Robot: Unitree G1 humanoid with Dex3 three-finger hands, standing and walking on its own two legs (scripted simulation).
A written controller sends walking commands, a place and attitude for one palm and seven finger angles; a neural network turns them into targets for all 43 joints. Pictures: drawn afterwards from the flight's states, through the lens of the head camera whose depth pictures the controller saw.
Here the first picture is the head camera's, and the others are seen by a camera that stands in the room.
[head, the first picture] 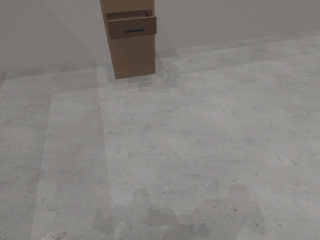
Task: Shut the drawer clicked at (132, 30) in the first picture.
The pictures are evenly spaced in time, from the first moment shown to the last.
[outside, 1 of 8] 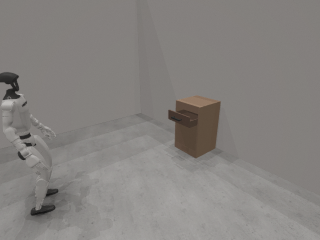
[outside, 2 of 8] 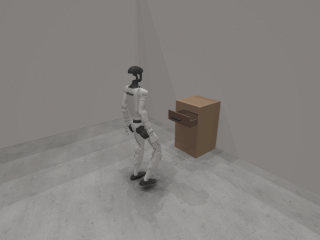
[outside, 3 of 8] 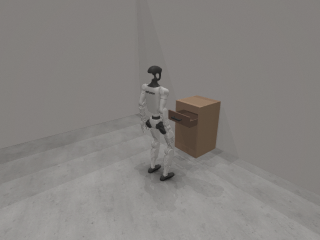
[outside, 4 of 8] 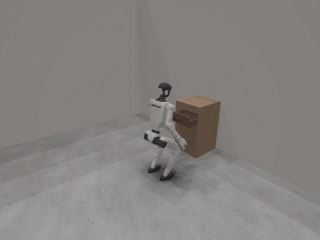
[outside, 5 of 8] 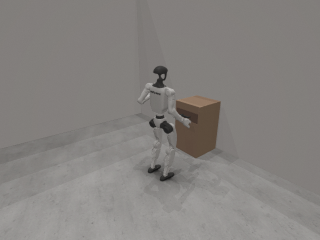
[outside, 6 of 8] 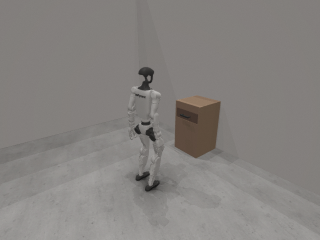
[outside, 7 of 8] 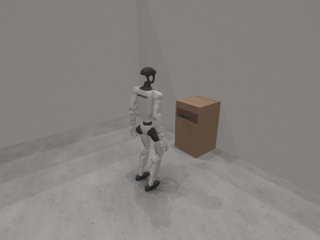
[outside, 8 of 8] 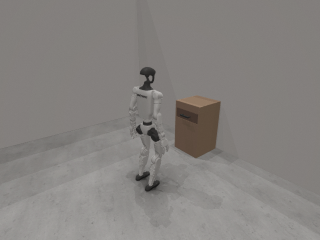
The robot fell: no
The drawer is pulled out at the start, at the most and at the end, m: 0.16 0.16 0.00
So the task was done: yes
